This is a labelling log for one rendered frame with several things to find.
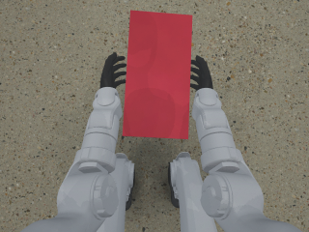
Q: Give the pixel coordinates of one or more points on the right robot foot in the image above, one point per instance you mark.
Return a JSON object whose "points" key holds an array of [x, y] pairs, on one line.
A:
{"points": [[175, 201]]}

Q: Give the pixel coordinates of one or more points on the left robot hand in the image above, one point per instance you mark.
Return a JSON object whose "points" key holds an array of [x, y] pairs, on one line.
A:
{"points": [[109, 75]]}

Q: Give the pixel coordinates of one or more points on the carton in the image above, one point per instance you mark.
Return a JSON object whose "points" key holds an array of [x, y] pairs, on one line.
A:
{"points": [[158, 70]]}

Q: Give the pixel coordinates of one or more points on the robot right forearm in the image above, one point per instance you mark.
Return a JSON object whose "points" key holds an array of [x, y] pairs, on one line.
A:
{"points": [[219, 152]]}

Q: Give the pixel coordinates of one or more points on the right robot shin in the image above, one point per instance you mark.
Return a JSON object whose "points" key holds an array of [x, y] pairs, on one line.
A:
{"points": [[183, 155]]}

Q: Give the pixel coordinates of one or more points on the robot left upper arm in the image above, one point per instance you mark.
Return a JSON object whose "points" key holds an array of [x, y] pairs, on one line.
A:
{"points": [[84, 202]]}

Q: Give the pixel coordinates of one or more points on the right robot hand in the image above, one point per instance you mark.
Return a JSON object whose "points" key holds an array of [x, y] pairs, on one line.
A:
{"points": [[204, 75]]}

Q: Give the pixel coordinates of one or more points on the robot right upper arm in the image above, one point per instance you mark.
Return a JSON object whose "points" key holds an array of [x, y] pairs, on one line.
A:
{"points": [[236, 202]]}

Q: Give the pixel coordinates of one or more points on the robot left forearm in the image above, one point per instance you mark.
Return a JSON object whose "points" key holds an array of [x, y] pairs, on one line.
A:
{"points": [[97, 153]]}

